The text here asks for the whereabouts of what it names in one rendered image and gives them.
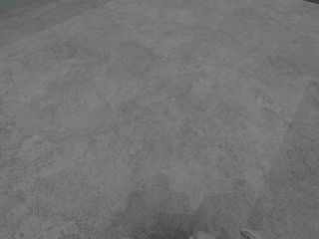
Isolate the robot right hand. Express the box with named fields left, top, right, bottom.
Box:
left=239, top=228, right=260, bottom=239

